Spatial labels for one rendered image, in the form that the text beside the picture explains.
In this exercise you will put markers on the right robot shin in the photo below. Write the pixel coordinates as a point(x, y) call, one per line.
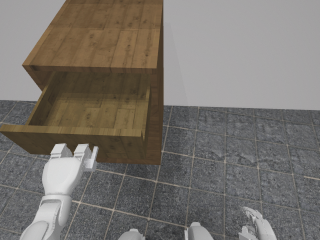
point(195, 224)

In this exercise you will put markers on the drawer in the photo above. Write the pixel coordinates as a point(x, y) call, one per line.
point(107, 110)

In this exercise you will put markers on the left robot shin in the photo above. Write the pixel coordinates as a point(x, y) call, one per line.
point(134, 230)

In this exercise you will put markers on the left robot hand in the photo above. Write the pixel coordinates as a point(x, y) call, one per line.
point(62, 173)

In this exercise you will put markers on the robot shin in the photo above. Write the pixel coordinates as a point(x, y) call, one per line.
point(134, 230)
point(195, 224)

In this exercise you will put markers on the cabinet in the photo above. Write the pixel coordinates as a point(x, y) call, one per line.
point(107, 36)

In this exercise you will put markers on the right robot hand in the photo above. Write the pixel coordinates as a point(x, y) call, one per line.
point(262, 229)

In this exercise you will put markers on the handle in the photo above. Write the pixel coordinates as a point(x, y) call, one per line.
point(90, 164)

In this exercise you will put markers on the left robot forearm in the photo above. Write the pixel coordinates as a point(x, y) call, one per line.
point(50, 219)

